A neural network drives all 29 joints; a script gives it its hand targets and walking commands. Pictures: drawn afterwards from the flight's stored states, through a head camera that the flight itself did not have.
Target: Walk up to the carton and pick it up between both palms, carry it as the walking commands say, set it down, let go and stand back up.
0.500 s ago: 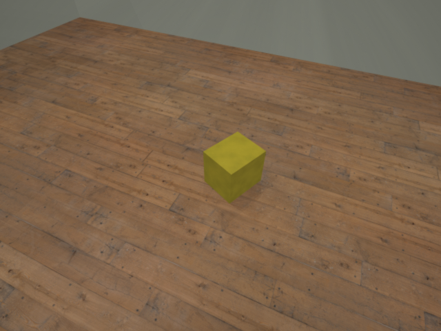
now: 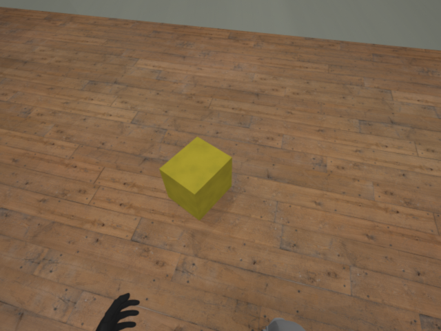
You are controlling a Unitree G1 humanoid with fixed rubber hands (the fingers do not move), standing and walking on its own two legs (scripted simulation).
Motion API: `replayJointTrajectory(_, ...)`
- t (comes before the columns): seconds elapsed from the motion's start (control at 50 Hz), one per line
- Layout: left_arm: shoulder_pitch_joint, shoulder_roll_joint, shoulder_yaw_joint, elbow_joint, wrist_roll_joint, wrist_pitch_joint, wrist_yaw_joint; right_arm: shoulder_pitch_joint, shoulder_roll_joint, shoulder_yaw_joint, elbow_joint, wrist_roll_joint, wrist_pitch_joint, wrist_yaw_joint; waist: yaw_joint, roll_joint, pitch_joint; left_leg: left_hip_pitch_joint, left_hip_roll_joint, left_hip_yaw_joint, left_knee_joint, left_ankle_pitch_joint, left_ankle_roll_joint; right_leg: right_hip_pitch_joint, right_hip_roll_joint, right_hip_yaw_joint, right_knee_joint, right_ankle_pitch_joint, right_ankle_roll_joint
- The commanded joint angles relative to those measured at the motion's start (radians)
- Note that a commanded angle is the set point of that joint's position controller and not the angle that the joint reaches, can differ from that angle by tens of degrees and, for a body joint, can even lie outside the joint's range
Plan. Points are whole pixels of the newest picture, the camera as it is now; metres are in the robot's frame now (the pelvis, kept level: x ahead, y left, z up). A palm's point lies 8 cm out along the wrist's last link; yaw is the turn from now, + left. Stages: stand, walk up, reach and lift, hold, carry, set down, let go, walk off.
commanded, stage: walk up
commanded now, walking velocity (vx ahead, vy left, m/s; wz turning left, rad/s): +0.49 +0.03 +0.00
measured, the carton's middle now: (198, 178) +0.87 +0.07 -0.62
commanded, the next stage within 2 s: none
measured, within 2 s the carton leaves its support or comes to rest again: neither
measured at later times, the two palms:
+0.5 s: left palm (85, 298) +0.24 +0.28 -0.12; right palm (334, 266) +0.24 -0.22 -0.08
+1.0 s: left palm (138, 229) +0.37 +0.19 -0.11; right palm (340, 224) +0.34 -0.29 -0.12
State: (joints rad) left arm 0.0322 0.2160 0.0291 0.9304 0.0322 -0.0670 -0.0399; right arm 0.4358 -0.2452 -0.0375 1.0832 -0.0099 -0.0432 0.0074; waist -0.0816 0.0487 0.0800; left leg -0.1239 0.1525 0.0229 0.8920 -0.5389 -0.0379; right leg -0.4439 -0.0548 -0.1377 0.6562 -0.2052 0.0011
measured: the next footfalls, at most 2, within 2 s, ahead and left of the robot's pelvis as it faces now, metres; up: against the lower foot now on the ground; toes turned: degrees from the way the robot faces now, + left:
left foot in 0.26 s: +0.27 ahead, +0.13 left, +0.00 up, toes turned +10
right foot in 0.72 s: +0.36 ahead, -0.16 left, +0.00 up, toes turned -10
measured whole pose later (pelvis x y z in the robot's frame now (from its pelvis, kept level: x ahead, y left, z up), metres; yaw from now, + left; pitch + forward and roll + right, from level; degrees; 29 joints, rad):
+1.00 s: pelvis +0.32 -0.04 +0.02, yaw -2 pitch -2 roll +0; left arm 0.18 0.17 0.03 1.02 0.01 0.00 0.03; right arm 0.18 -0.20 -0.03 1.04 0.01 0.04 -0.02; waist -0.01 0.01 0.11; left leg -0.35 0.05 0.07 0.71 -0.38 -0.05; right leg -0.21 -0.06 -0.14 0.51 -0.26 -0.01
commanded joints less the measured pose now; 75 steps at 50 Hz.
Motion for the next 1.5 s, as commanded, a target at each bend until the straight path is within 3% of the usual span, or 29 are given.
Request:
replayJointTrajectory(0.0, 0.339, 0.226, 0.066, 0.031, 0.002, -0.011, 0.028, -0.103, -0.094, -0.007, -0.125, -0.001, -0.034, 0.006, 0.163, -0.191, -0.156, -0.532, 0.013, -0.058, 0.365, 0.113, 0.044, 0.514, -0.353, 0.469, -0.388, -0.06, -0.152)
replayJointTrajectory(0.12, 0.186, 0.162, 0.05, 0.01, -0.016, -0.009, 0.024, -0.143, -0.028, 0.003, -0.138, -0.014, -0.002, 0.025, 0.081, -0.196, -0.037, -0.271, 0.009, 0.06, -0.04, 0.099, 0.031, 0.167, -0.235, 0.163, -0.436, 0.0, -0.154)
replayJointTrajectory(0.22, 0.245, 0.143, 0.034, 0.065, -0.024, 0.003, 0.018, -0.098, -0.086, -0.025, -0.113, -0.021, -0.023, 0.015, 0.007, -0.083, -0.101, 0.056, -0.06, 0.103, -0.389, 0.377, 0.006, 0.064, -0.134, 0.12, -0.173, -0.011, -0.075)
replayJointTrajectory(0.26, 0.273, 0.079, 0.026, 0.022, -0.022, 0.011, 0.015, 0.041, -0.259, -0.066, -0.086, -0.034, -0.023, -0.004, -0.048, 0.344, -0.13, 0.158, 0.288, -0.349, -0.644, 0.149, 0.126, -0.167, 0.026, 0.023, 0.287, -0.365, 0.01)
replayJointTrajectory(0.28, 0.259, 0.074, 0.027, 0.004, -0.008, 0.03, 0.015, 0.038, -0.293, -0.072, -0.092, -0.026, -0.012, -0.005, -0.038, 0.358, -0.066, 0.108, 0.36, -0.43, -0.688, 0.142, 0.173, -0.215, -0.01, 0.076, 0.423, -0.414, 0.019)
replayJointTrajectory(0.3, 0.223, 0.091, 0.029, 0.006, -0.006, 0.041, 0.014, 0.006, -0.264, -0.064, -0.1, -0.02, -0.007, -0.005, -0.03, 0.275, -0.031, 0.095, 0.373, -0.416, -0.698, 0.201, 0.219, -0.241, -0.041, 0.105, 0.487, -0.404, 0.005)
replayJointTrajectory(0.34, 0.256, 0.136, 0.042, 0.077, -0.006, 0.056, 0.018, -0.081, -0.182, -0.048, -0.132, -0.006, -0.005, -0.013, 0.02, -0.017, -0.013, 0.011, 0.33, -0.336, -0.663, 0.397, 0.172, -0.154, -0.071, 0.146, 0.494, -0.269, 0.011)
replayJointTrajectory(0.38, 0.322, 0.094, 0.04, 0.107, -0.015, 0.065, 0.024, -0.14, -0.128, -0.031, -0.133, -0.003, -0.011, -0.022, 0.073, 0.013, -0.067, 0.034, 0.263, -0.178, -0.602, 0.763, 0.136, -0.107, -0.073, 0.13, 0.445, -0.204, 0.033)
replayJointTrajectory(0.44, 0.3, 0.063, 0.028, 0.097, -0.02, 0.088, 0.015, -0.125, -0.155, -0.036, -0.125, -0.003, -0.015, -0.015, 0.07, 0.142, -0.052, -0.056, 0.207, -0.082, -0.628, 0.688, 0.135, -0.041, -0.056, 0.08, 0.372, -0.131, 0.044)
replayJointTrajectory(0.58, 0.102, 0.056, 0.024, 0.023, -0.011, 0.091, -0.002, -0.076, -0.121, -0.026, -0.06, -0.009, -0.01, -0.016, 0.049, 0.106, -0.081, 0.013, 0.177, -0.01, -0.624, 0.645, 0.138, -0.01, -0.039, 0.048, 0.071, -0.019, 0.048)
replayJointTrajectory(0.64, 0.122, 0.059, 0.017, 0.049, -0.015, 0.061, 0.013, -0.083, -0.098, -0.029, -0.028, -0.005, 0.0, -0.004, 0.074, 0.194, -0.113, -0.041, 0.07, 0.09, -0.568, 0.364, 0.114, 0.201, -0.003, -0.013, -0.166, 0.01, 0.03)
replayJointTrajectory(0.68, 0.237, 0.13, 0.051, 0.105, -0.008, 0.042, 0.028, -0.074, -0.038, -0.005, -0.012, -0.006, 0.005, 0.003, 0.126, 0.004, -0.13, -0.201, 0.004, 0.13, -0.407, 0.2, 0.07, 0.461, -0.058, 0.043, -0.23, 0.029, 0.004)
replayJointTrajectory(0.72, 0.377, 0.235, 0.062, 0.125, 0.006, 0.027, 0.051, -0.074, 0.018, 0.012, -0.046, -0.009, 0.012, -0.005, 0.184, -0.383, -0.188, -0.399, -0.068, 0.117, 0.001, -0.051, 0.034, 0.529, -0.417, 0.452, -0.445, -0.046, -0.105)
replayJointTrajectory(0.74, 0.354, 0.238, 0.058, 0.112, -0.008, 0.03, 0.059, -0.097, -0.029, -0.003, -0.052, -0.014, 0.024, -0.005, 0.159, -0.249, -0.077, -0.383, -0.05, 0.048, 0.091, -0.009, 0.018, 0.406, -0.441, 0.475, -0.486, -0.025, -0.114)
replayJointTrajectory(0.78, 0.245, 0.175, 0.046, 0.081, -0.016, 0.029, 0.057, -0.095, -0.029, 0.01, -0.047, -0.016, 0.033, -0.004, 0.116, -0.254, 0.019, -0.419, -0.015, 0.017, 0.109, 0.079, 0.003, 0.346, -0.328, 0.329, -0.439, 0.185, -0.133)
replayJointTrajectory(0.8, 0.203, 0.116, 0.019, 0.09, -0.036, 0.031, 0.067, -0.08, -0.024, 0.003, -0.025, -0.001, 0.047, -0.019, 0.061, -0.213, 0.05, -0.255, -0.031, -0.003, 0.018, 0.071, -0.017, 0.237, -0.271, 0.223, -0.333, 0.778, -0.124)
replayJointTrajectory(0.82, 0.189, 0.106, 0.017, 0.079, -0.039, 0.029, 0.072, -0.023, -0.01, 0.003, -0.005, 0.014, 0.056, -0.022, 0.04, -0.28, 0.01, -0.227, -0.054, 0.021, 0.0, 0.065, -0.025, 0.242, -0.223, 0.149, -0.282, 0.959, -0.131)
replayJointTrajectory(0.92, 0.163, 0.119, 0.037, 0.044, -0.021, 0.055, 0.077, -0.08, -0.016, -0.001, -0.003, 0.019, 0.093, -0.034, 0.058, -0.254, -0.095, -0.197, -0.078, 0.046, -0.166, 0.174, -0.02, 0.324, -0.244, 0.11, -0.231, 0.788, -0.142)
replayJointTrajectory(0.96, 0.188, 0.177, 0.06, 0.035, -0.026, 0.071, 0.087, -0.138, -0.075, -0.022, -0.054, 0.019, 0.099, -0.049, 0.076, -0.223, -0.074, -0.265, -0.11, 0.047, -0.256, 0.185, -0.016, 0.364, -0.278, 0.175, -0.088, 1.195, -0.15)
replayJointTrajectory(1.02, 0.146, 0.2, 0.064, 0.009, -0.024, 0.103, 0.089, -0.12, -0.059, -0.031, -0.06, 0.013, 0.106, -0.041, 0.05, -0.213, -0.143, -0.119, -0.09, 0.042, -0.35, 0.422, 0.012, 0.253, -0.274, 0.168, -0.09, 0.735, -0.12)
replayJointTrajectory(1.08, 0.235, 0.114, 0.053, -0.021, -0.027, 0.124, 0.098, -0.178, -0.236, -0.068, -0.101, -0.028, 0.115, -0.032, 0.059, 0.231, -0.215, -0.058, 0.159, -0.135, -0.424, 1.166, 0.209, 0.136, -0.062, 0.083, 0.222, 0.032, 0.0)
replayJointTrajectory(1.1, 0.199, 0.083, 0.041, -0.043, -0.026, 0.141, 0.097, -0.182, -0.171, -0.04, -0.106, -0.026, 0.101, -0.036, 0.029, 0.253, -0.209, -0.089, 0.22, -0.253, -0.533, 1.008, 0.282, 0.072, 0.046, 0.055, 0.39, -0.462, 0.027)
replayJointTrajectory(1.12, 0.187, 0.076, 0.035, -0.039, -0.017, 0.155, 0.094, -0.148, -0.153, -0.041, -0.095, -0.028, 0.086, -0.043, 0.023, 0.205, -0.148, -0.116, 0.289, -0.311, -0.553, 1.034, 0.318, 0.026, 0.05, 0.107, 0.502, -0.505, 0.044)
replayJointTrajectory(1.24, 0.245, 0.115, 0.049, 0.025, -0.022, 0.162, 0.064, -0.317, -0.145, -0.035, -0.17, -0.022, 0.087, -0.042, 0.097, 0.086, -0.208, -0.139, 0.107, -0.138, -0.613, 0.454, 0.206, 0.101, 0.067, 0.121, 0.4, -0.28, 0.029)
replayJointTrajectory(1.32, 0.288, 0.074, 0.031, 0.027, -0.046, 0.143, 0.064, -0.27, -0.155, -0.034, -0.155, -0.012, 0.097, -0.031, 0.085, 0.141, -0.2, -0.107, 0.118, -0.155, -0.686, 0.183, 0.18, 0.183, 0.078, 0.108, 0.035, -0.28, 0.016)
replayJointTrajectory(1.36, 0.342, 0.07, 0.02, 0.057, -0.038, 0.126, 0.062, -0.304, -0.123, -0.03, -0.156, 0.003, 0.111, -0.023, 0.116, 0.11, -0.168, -0.16, 0.044, -0.11, -0.704, 0.092, 0.074, 0.336, 0.094, 0.08, -0.315, -0.194, -0.023)
replayJointTrajectory(1.4, 0.322, 0.194, 0.043, 0.026, -0.015, 0.108, 0.07, -0.24, -0.018, -0.003, -0.161, 0.019, 0.103, -0.009, 0.101, -0.303, -0.089, -0.251, -0.12, 0.02, -0.397, 0.178, 0.018, 0.236, -0.212, 0.521, -0.512, -0.342, -0.117)
replayJointTrajectory(1.42, 0.227, 0.215, 0.036, -0.009, -0.02, 0.105, 0.068, -0.256, -0.022, -0.012, -0.17, 0.007, 0.1, -0.008, 0.079, -0.367, 0.029, -0.248, -0.134, 0.054, -0.312, 0.123, 0.024, 0.07, -0.256, 0.511, -0.578, -0.474, -0.138)
replayJointTrajectory(1.48, 0.181, 0.098, -0.017, 0.031, -0.018, 0.069, 0.065, -0.258, -0.057, -0.014, -0.132, 0.008, 0.088, -0.006, 0.068, -0.169, 0.048, -0.152, -0.137, -0.044, -0.241, 0.292, 0.049, 0.116, -0.123, 0.304, -0.475, -0.079, -0.093)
